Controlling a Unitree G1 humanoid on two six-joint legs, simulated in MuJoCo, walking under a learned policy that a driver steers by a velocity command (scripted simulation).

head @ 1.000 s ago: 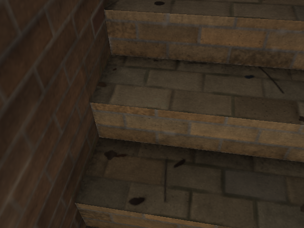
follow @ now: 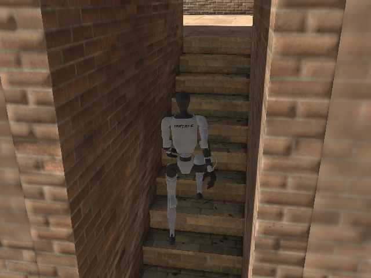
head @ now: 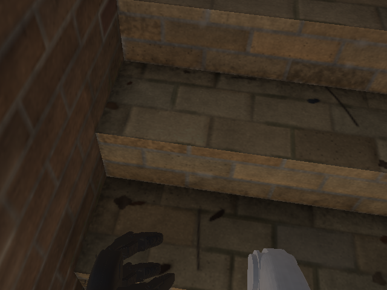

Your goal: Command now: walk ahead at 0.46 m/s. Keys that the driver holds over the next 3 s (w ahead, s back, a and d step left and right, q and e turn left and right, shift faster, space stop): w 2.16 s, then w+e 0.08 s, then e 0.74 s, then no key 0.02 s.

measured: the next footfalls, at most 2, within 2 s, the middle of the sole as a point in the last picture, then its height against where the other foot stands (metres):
right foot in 0.12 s outside the picture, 0.19 m higher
left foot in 0.62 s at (213, 243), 0.19 m higher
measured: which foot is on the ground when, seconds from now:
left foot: down 0.00-0.14, up 0.16-0.60, down 0.62-1.00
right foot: up 0.00-0.10, down 0.12-0.62, up 0.64-1.00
